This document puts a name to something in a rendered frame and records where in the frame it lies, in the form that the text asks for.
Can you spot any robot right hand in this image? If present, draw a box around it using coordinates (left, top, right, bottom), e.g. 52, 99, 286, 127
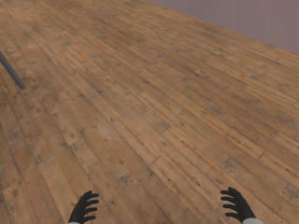
221, 187, 256, 223

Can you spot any table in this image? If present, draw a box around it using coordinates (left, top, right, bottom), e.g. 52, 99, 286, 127
0, 50, 26, 90

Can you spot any robot left hand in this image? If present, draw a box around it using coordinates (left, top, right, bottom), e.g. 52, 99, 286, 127
67, 190, 99, 224

